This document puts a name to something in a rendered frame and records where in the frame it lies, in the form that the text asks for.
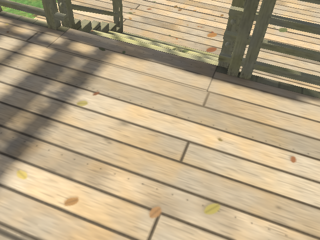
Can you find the stairs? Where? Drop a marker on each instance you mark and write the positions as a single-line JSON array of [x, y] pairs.
[[162, 46]]

